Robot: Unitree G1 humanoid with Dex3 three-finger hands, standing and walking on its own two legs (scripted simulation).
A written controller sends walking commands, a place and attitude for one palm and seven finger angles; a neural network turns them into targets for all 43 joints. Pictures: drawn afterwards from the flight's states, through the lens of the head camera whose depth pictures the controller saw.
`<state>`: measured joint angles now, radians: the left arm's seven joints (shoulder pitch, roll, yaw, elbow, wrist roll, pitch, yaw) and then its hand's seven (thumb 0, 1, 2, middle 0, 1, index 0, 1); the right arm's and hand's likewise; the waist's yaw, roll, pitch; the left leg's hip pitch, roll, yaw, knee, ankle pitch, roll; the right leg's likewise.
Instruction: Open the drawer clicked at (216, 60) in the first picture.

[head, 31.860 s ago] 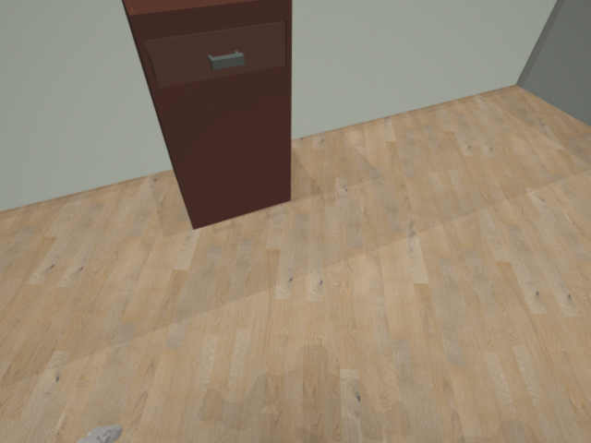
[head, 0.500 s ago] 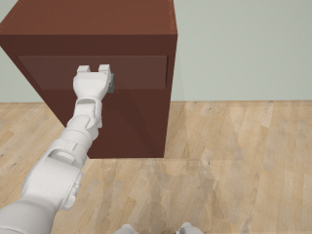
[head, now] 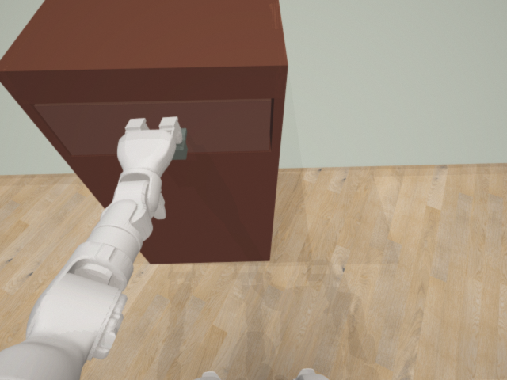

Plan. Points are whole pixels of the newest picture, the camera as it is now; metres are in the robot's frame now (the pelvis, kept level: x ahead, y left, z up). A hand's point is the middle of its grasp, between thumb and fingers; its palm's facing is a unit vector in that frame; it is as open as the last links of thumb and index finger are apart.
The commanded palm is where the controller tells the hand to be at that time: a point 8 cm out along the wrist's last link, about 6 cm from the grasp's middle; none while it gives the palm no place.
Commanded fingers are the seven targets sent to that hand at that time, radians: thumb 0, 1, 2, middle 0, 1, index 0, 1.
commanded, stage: lift the fingers back up to retry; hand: left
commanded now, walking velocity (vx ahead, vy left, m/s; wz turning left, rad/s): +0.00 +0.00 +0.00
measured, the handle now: (160, 141) +0.55 +0.18 +0.01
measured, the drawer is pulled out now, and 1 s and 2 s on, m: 0.00 0.00 0.00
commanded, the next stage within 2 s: re-aim the fingers above the handle in 0.48 s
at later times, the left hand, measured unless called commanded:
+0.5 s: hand (153, 161) +0.45 +0.16 +0.07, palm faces -0.08 -0.06 -1.00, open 13.8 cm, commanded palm +0.43 +0.16 +0.13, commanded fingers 0.00 -0.50 0.30 -0.30 -1.20 -0.30 -1.20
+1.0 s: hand (170, 158) +0.46 +0.14 +0.07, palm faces -0.07 -0.08 -0.99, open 13.8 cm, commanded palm +0.44 +0.16 +0.13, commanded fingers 0.00 -0.50 0.30 -0.30 -1.20 -0.30 -1.20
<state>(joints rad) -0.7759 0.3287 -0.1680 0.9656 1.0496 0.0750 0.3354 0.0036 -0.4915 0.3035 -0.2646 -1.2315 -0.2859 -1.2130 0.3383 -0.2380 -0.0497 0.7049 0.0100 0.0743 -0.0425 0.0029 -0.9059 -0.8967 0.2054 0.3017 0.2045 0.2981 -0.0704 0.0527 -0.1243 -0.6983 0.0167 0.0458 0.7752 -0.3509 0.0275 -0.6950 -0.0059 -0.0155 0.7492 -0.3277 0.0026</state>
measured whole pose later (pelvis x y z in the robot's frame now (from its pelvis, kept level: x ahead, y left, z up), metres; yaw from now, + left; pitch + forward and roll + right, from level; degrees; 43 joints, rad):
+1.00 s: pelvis +0.04 -0.02 +0.02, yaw +1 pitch +11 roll +0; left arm -0.62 0.31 -0.21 0.70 0.99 0.03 0.16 0.00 -0.49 0.30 -0.32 -1.20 -0.32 -1.20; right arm 0.26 -0.25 -0.05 0.70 0.02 0.13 -0.06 0.00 -0.91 -0.90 0.21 0.30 0.20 0.30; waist -0.03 0.06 -0.09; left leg -0.45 0.01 0.02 0.59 -0.32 0.00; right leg -0.46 0.00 -0.04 0.61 -0.33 -0.02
